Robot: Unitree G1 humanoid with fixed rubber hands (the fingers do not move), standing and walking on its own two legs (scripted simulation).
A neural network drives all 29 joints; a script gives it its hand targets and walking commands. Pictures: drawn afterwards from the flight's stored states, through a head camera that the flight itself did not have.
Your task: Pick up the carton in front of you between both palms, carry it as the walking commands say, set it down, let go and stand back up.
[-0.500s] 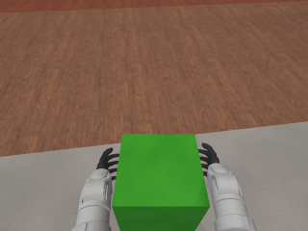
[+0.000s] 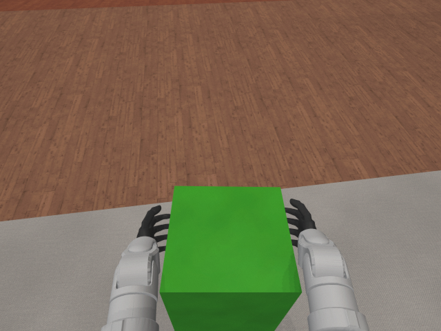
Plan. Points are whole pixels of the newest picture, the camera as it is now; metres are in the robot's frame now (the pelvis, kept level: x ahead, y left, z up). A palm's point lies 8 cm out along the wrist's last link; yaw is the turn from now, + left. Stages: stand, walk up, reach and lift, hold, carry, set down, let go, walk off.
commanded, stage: reach and lift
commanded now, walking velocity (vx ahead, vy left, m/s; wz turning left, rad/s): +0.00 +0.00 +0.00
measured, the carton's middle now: (226, 262) +0.29 +0.00 -0.04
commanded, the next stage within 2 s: hold in 0.32 s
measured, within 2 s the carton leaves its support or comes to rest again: neither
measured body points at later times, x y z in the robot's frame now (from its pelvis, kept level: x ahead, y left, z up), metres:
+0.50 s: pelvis +0.01 +0.00 +0.00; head -0.04 +0.00 +0.45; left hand +0.30 +0.15 +0.04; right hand +0.30 -0.15 +0.05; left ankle +0.01 +0.13 -0.74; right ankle +0.01 -0.13 -0.74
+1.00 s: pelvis +0.00 +0.00 +0.00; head -0.05 +0.00 +0.45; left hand +0.30 +0.15 +0.04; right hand +0.30 -0.15 +0.05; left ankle +0.01 +0.13 -0.74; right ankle +0.01 -0.13 -0.74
